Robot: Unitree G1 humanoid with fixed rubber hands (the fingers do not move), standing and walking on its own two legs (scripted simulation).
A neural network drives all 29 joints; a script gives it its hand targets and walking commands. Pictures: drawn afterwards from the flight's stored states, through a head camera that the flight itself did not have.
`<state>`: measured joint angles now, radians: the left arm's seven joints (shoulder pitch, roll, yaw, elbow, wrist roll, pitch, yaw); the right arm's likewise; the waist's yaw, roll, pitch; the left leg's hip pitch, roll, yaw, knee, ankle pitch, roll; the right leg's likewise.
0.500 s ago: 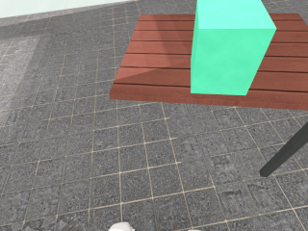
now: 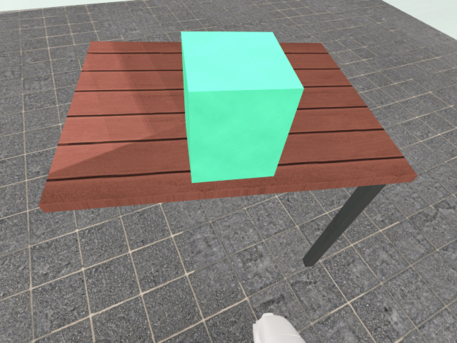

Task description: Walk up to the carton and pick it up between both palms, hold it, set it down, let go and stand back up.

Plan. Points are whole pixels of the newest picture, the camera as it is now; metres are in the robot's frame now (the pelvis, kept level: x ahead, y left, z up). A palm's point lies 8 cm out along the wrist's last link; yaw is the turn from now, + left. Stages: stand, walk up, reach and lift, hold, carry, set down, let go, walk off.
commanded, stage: walk up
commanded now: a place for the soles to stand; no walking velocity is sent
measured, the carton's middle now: (231, 109) +0.57 +0.01 +0.07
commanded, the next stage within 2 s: none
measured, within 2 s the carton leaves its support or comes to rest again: neither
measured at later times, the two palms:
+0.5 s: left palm out of the picture +0.12 +0.21 -0.13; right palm out of the picture +0.09 -0.32 -0.13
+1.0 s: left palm out of the picture +0.04 +0.18 -0.13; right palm out of the picture +0.07 -0.31 -0.13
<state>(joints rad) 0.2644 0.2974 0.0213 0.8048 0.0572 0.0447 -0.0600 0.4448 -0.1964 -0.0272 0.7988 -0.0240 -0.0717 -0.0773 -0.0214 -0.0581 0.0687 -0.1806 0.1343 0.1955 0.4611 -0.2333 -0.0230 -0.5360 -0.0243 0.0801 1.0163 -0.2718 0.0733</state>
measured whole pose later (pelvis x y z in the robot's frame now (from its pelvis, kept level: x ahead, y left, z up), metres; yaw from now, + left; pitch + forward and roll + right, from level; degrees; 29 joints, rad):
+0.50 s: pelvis +0.02 -0.06 -0.02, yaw +5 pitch -2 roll +1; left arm 0.13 0.29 0.01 0.82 0.03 0.04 0.03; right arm 0.35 -0.25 -0.04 0.76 -0.03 0.01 -0.01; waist -0.01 -0.03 0.07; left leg -0.25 -0.02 0.03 0.63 -0.35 0.03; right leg -0.40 -0.10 -0.09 0.67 -0.26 0.00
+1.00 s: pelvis +0.02 -0.08 +0.00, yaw +10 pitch -1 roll -1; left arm 0.25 0.24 -0.04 0.91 0.01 -0.01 0.01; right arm 0.35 -0.24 0.03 0.92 -0.01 -0.02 0.00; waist -0.01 0.02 0.01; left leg -0.23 0.00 -0.06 0.48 -0.24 -0.01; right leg -0.20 0.00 -0.08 0.44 -0.22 -0.02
